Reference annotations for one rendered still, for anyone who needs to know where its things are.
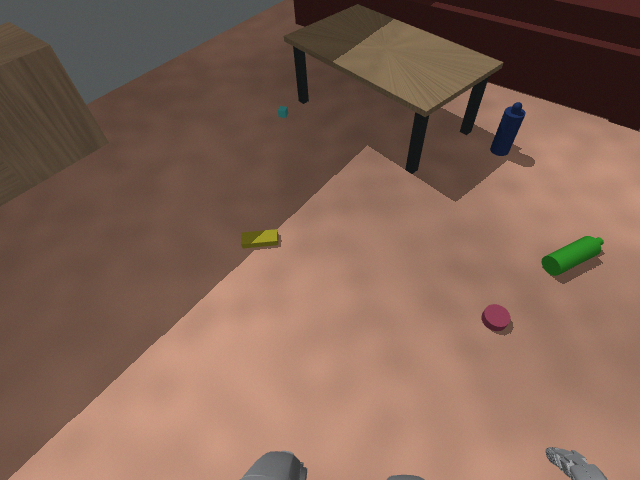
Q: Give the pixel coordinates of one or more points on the coffee table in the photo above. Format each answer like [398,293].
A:
[415,68]

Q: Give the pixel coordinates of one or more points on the sofa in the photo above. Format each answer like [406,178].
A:
[583,54]

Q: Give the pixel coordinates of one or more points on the right robot hand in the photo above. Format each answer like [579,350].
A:
[573,464]

